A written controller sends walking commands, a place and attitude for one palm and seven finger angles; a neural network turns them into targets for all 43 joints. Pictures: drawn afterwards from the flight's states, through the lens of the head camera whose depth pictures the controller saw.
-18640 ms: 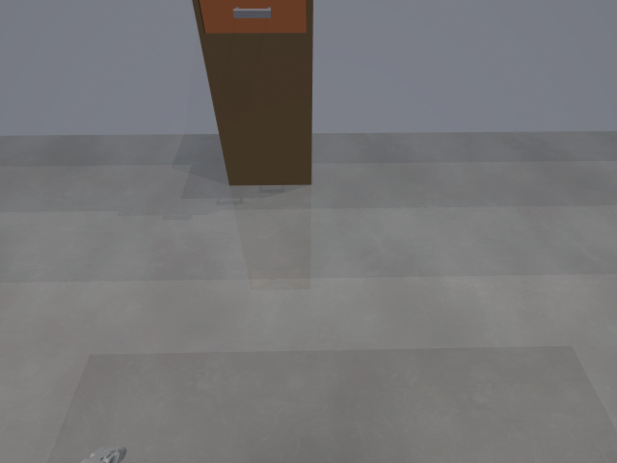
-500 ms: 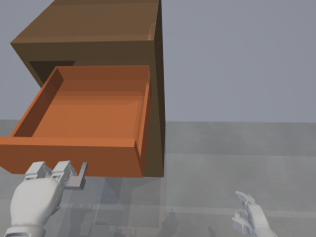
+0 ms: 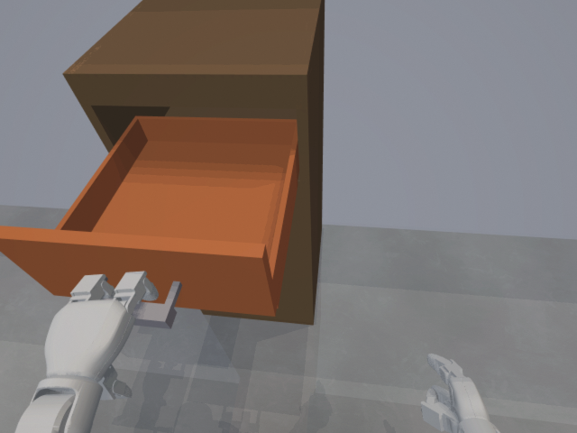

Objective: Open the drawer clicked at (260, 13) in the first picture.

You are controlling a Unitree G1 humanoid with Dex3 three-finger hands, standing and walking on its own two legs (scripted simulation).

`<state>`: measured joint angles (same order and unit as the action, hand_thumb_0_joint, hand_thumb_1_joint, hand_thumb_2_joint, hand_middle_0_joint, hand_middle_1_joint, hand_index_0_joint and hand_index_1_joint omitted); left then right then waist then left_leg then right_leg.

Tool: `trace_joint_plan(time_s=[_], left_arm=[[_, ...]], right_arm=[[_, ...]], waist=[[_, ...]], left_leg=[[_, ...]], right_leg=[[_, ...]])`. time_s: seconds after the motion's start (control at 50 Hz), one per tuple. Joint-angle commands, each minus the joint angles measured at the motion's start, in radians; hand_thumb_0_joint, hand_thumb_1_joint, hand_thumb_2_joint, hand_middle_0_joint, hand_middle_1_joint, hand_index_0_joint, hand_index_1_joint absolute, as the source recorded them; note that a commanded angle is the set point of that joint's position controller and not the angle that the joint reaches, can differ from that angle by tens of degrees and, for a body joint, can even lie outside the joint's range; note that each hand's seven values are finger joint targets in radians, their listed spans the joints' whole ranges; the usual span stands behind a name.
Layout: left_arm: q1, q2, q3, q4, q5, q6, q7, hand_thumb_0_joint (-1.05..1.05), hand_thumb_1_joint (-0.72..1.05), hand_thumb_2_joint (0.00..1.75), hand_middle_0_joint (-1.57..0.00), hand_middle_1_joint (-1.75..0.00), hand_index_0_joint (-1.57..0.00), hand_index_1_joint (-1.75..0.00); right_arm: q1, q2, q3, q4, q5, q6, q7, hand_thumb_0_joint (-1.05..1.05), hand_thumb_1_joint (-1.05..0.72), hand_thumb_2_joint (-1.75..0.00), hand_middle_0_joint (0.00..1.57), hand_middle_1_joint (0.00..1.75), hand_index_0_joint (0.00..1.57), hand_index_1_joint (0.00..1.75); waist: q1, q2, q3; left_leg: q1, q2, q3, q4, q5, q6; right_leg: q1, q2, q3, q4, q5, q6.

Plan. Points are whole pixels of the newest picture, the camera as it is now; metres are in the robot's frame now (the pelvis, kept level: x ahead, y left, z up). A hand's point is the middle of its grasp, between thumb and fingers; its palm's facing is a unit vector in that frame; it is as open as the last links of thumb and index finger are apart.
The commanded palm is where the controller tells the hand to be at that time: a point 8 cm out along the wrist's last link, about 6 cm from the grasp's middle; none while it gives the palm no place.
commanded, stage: lift the hand off the handle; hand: left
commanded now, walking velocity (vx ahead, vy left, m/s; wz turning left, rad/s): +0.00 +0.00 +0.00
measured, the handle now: (131, 298) +0.26 +0.26 +0.06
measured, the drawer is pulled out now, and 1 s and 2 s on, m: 0.30 0.29 0.29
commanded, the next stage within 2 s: draw the hand back to the body in 1.66 s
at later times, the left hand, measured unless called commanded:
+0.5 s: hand (120, 332) +0.21 +0.26 +0.05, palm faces +0.03 -0.05 -1.00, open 13.6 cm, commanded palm +0.19 +0.26 +0.11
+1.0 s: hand (94, 306) +0.22 +0.26 +0.11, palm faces +0.06 -0.04 -1.00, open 13.4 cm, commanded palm +0.19 +0.26 +0.18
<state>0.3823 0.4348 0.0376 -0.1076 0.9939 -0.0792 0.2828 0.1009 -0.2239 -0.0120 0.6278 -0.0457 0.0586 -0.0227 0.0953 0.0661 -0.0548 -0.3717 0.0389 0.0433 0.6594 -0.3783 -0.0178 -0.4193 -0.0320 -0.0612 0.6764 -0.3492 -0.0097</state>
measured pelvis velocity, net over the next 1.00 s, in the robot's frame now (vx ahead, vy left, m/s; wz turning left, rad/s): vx -0.01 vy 0.00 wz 0.02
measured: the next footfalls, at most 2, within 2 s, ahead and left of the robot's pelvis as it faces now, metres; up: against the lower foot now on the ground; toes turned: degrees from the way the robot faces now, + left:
none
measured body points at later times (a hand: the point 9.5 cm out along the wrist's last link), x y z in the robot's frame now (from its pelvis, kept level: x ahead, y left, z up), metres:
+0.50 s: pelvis -0.01 +0.00 +0.00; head +0.01 -0.03 +0.45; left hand +0.21 +0.26 +0.10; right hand +0.19 -0.22 -0.11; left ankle -0.03 +0.13 -0.72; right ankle +0.00 -0.11 -0.72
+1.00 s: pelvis -0.01 +0.00 +0.02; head +0.00 -0.04 +0.47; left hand +0.21 +0.26 +0.17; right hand +0.22 -0.20 -0.08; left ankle -0.03 +0.13 -0.72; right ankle +0.00 -0.11 -0.72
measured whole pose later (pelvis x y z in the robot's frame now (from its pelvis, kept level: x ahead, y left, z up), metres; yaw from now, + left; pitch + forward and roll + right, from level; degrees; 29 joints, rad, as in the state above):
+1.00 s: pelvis -0.01 +0.00 +0.02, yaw +1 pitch +0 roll +0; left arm 0.22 0.51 0.03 -0.19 0.91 -0.05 0.09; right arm 0.08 -0.25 0.00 0.65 -0.01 0.05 -0.04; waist 0.12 0.10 0.01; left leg -0.18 0.02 0.03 0.47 -0.27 -0.01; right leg -0.22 -0.04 -0.08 0.48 -0.25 0.00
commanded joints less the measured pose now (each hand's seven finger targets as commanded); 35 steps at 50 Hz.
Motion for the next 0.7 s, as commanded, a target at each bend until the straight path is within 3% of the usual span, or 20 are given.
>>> trace_joint_plan(time_s=[0.0, 0.06, 0.14, 0.22, 0.3, 0.44, 0.48, 0.52, 0.54, 0.58, 0.64, 0.68], left_arm=[[-0.109, 0.197, 0.16, -0.155, -0.009, -0.005, 0.041, 0.0, -0.5, 0.3, -0.3, -1.2, -0.3, -1.2], [-0.081, 0.128, 0.093, -0.158, -0.014, -0.002, 0.039, 0.0, -0.5, 0.3, -0.3, -1.2, -0.3, -1.2], [-0.168, 0.203, 0.138, -0.139, 0.009, 0.004, 0.046, 0.0, -0.5, 0.3, -0.3, -1.2, -0.3, -1.2], [-0.225, 0.184, 0.111, -0.109, 0.007, 0.005, 0.041, 0.0, -0.5, 0.3, -0.3, -1.2, -0.3, -1.2], [-0.235, 0.176, 0.103, -0.087, -0.002, 0.004, 0.037, 0.0, -0.5, 0.3, -0.3, -1.2, -0.3, -1.2], [-0.246, 0.226, 0.143, -0.2, -0.017, 0.001, 0.033, 0.0, -0.5, 0.3, -0.3, -1.2, -0.3, -1.2], [-0.249, 0.225, 0.146, -0.187, -0.029, 0.004, 0.027, 0.0, -0.5, 0.3, -0.3, -1.2, -0.3, -1.2], [-0.232, 0.212, 0.134, -0.212, -0.033, 0.013, 0.016, 0.0, -0.5, 0.3, -0.3, -1.2, -0.3, -1.2], [-0.239, 0.239, 0.159, -0.206, -0.035, 0.019, 0.011, 0.0, -0.5, 0.3, -0.3, -1.2, -0.3, -1.2], [-0.248, 0.198, 0.114, -0.213, -0.044, 0.033, -0.008, 0.0, -0.5, 0.3, -0.3, -1.2, -0.3, -1.2], [-0.293, 0.233, 0.128, -0.21, -0.056, 0.051, -0.043, 0.0, -0.5, 0.3, -0.3, -1.2, -0.3, -1.2], [-0.359, 0.229, 0.104, -0.221, -0.056, 0.052, -0.065, 0.0, -0.5, 0.3, -0.3, -1.2, -0.3, -1.2]], right_arm=[[-0.104, -0.097, -0.041, -0.139, 0.003, -0.051, -0.018, 0.0, -0.9, -0.9, 0.2, 0.3, 0.2, 0.3], [-0.107, -0.095, -0.04, -0.145, 0.006, -0.055, -0.01, 0.0, -0.9, -0.9, 0.2, 0.3, 0.2, 0.3], [-0.111, -0.104, -0.04, -0.137, 0.0, -0.052, -0.018, 0.0, -0.9, -0.9, 0.2, 0.3, 0.2, 0.3], [-0.114, -0.099, -0.041, -0.129, 0.006, -0.055, -0.025, 0.0, -0.9, -0.9, 0.2, 0.3, 0.2, 0.3], [-0.108, -0.101, -0.041, -0.129, 0.009, -0.056, -0.026, 0.0, -0.9, -0.9, 0.2, 0.3, 0.2, 0.3], [-0.12, -0.101, -0.041, -0.141, 0.011, -0.063, -0.03, 0.0, -0.9, -0.9, 0.2, 0.3, 0.2, 0.3], [-0.125, -0.097, -0.039, -0.134, 0.015, -0.064, -0.031, 0.0, -0.9, -0.9, 0.2, 0.3, 0.2, 0.3], [-0.13, -0.097, -0.035, -0.143, 0.018, -0.064, -0.03, 0.0, -0.9, -0.9, 0.2, 0.3, 0.2, 0.3], [-0.134, -0.1, -0.035, -0.139, 0.02, -0.062, -0.031, 0.0, -0.9, -0.9, 0.2, 0.3, 0.2, 0.3], [-0.14, -0.096, -0.032, -0.14, 0.025, -0.061, -0.028, 0.0, -0.9, -0.9, 0.2, 0.3, 0.2, 0.3], [-0.146, -0.105, -0.025, -0.14, 0.029, -0.06, -0.034, 0.0, -0.9, -0.9, 0.2, 0.3, 0.2, 0.3], [-0.15, -0.102, -0.02, -0.136, 0.029, -0.06, -0.037, 0.0, -0.9, -0.9, 0.2, 0.3, 0.2, 0.3]], waist=[[-0.001, -0.055, -0.161], [-0.007, -0.047, -0.153], [-0.004, -0.067, -0.165], [-0.009, -0.034, -0.166], [-0.012, -0.054, -0.165], [0.007, 0.006, -0.217], [0.0, -0.024, -0.175], [0.006, -0.015, -0.171], [0.005, -0.017, -0.169], [0.002, -0.026, -0.149], [0.001, -0.053, -0.123], [-0.002, -0.043, -0.119]], left_leg=[[0.05, -0.057, -0.004, -0.069, 0.278, 0.029], [0.05, -0.055, -0.005, -0.072, 0.281, 0.028], [0.041, -0.06, -0.008, -0.075, 0.259, 0.029], [0.045, -0.062, -0.004, -0.078, 0.243, 0.031], [0.039, -0.064, -0.004, -0.081, 0.248, 0.031], [0.094, -0.062, -0.01, -0.108, 0.304, 0.028], [0.085, -0.06, -0.011, -0.12, 0.285, 0.031], [0.095, -0.06, -0.01, -0.133, 0.287, 0.031], [0.103, -0.056, -0.01, -0.142, 0.292, 0.028], [0.11, -0.058, -0.008, -0.155, 0.282, 0.031], [0.124, -0.058, -0.009, -0.182, 0.265, 0.033], [0.139, -0.062, -0.009, -0.194, 0.259, 0.037]], right_leg=[[0.103, 0.036, 0.031, -0.104, 0.284, -0.011], [0.093, 0.035, 0.027, -0.104, 0.278, -0.012], [0.104, 0.036, 0.037, -0.111, 0.262, -0.014], [0.096, 0.035, 0.032, -0.113, 0.243, -0.014], [0.102, 0.035, 0.033, -0.117, 0.255, -0.011], [0.16, 0.036, 0.032, -0.131, 0.276, -0.017], [0.155, 0.036, 0.026, -0.142, 0.262, -0.013], [0.164, 0.034, 0.022, -0.15, 0.258, -0.012], [0.174, 0.036, 0.026, -0.161, 0.249, -0.013], [0.174, 0.034, 0.02, -0.173, 0.24, -0.01], [0.194, 0.034, 0.019, -0.203, 0.216, -0.006], [0.198, 0.031, 0.018, -0.217, 0.206, -0.005]])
